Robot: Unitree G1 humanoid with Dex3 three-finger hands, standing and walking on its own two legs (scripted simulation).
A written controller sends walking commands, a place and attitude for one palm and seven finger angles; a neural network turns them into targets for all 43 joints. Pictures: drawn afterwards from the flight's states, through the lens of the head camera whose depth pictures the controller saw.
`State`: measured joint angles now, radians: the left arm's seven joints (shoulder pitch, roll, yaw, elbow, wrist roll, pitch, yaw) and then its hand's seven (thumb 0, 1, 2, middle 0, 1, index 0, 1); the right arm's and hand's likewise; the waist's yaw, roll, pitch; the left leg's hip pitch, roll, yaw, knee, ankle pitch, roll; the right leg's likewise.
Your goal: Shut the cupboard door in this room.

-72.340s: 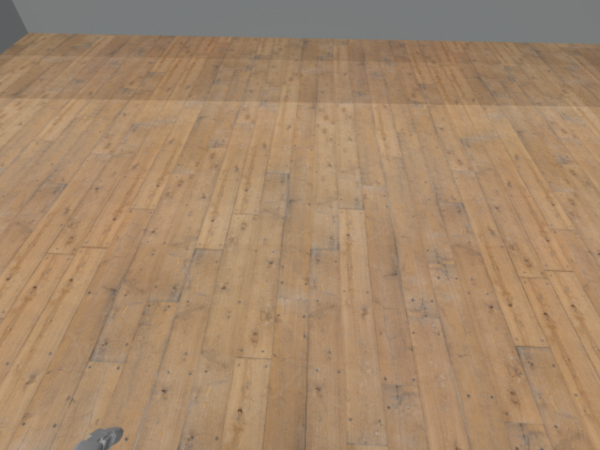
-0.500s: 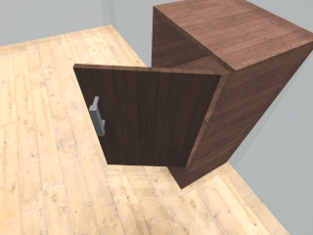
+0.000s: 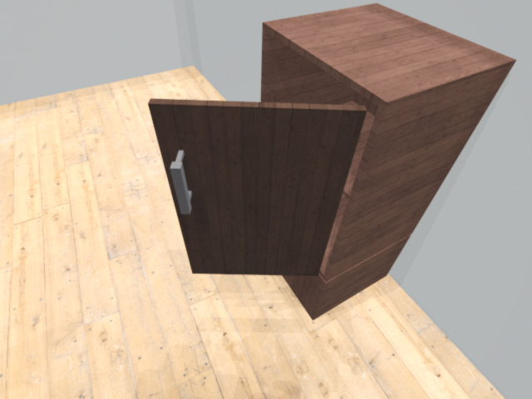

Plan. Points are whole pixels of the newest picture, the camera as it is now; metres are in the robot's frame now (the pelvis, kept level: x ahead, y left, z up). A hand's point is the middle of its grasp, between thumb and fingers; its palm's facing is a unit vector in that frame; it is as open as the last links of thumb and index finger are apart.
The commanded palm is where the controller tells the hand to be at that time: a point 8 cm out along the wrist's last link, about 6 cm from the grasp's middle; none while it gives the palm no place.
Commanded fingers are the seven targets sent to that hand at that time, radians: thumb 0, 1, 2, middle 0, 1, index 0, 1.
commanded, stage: come to a stop and stand still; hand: left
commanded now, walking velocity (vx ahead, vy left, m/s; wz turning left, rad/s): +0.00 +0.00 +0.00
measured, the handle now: (183, 182) +0.52 +0.21 +0.00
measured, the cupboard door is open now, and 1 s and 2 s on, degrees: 59 59 59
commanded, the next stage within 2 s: look again from close up in 0.56 s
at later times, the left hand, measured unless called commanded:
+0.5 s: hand out of the picture -0.06 +0.19 -0.17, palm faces +0.03 -0.98 -0.17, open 7.4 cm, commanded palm none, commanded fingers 0.00 0.90 0.90 -0.20 -0.30 -0.20 -0.30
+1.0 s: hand out of the picture -0.06 +0.18 -0.17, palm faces +0.06 -0.99 -0.16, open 7.3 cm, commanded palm none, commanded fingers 0.00 0.90 0.90 -0.20 -0.30 -0.20 -0.30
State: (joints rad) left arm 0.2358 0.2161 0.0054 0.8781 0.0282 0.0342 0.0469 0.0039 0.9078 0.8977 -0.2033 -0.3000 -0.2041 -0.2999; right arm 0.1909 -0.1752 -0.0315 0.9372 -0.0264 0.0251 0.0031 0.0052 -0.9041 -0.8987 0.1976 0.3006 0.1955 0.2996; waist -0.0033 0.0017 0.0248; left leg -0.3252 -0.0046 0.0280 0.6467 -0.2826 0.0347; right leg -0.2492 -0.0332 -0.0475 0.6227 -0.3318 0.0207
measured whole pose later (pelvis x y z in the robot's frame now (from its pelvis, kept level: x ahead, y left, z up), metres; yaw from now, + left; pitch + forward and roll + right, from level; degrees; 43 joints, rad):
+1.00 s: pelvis -0.02 +0.02 +0.01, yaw +1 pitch -1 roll -1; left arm 0.37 0.15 0.01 1.07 0.03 0.00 0.04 0.00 0.91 0.90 -0.20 -0.30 -0.20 -0.30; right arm 0.26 -0.15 -0.03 1.10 -0.01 0.01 -0.01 0.01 -0.92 -0.90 0.20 0.30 0.20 0.30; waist 0.01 -0.02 0.02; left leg -0.32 -0.05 0.02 0.47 -0.15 0.06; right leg -0.25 -0.04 -0.01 0.47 -0.22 0.04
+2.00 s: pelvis +0.00 -0.03 -0.11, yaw +2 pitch +17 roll -3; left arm 0.43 0.22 0.15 -0.11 -0.33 -0.43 -0.45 0.01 0.90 0.90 -0.67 -0.81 -0.67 -0.81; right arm 0.11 -0.17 0.00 0.55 0.03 -0.22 -0.05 0.01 -0.90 -0.90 0.20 0.30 0.20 0.30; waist 0.07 0.05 -0.16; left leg -1.08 0.02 -0.07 1.34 -0.55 -0.02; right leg -0.97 0.02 -0.10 1.31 -0.64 -0.04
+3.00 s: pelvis +0.00 -0.01 -0.07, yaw +1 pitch +14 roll -3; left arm 0.38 0.25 0.13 -0.03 -0.28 -0.31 -0.25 0.01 0.90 0.90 -1.30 -1.50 -1.30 -1.50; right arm 0.27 -0.24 0.02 0.50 0.04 -0.16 -0.05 0.01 -0.90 -0.90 0.20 0.30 0.20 0.30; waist 0.00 0.04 -0.16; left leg -0.90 0.01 -0.04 1.15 -0.49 0.02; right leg -0.79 0.01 -0.07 1.09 -0.55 0.00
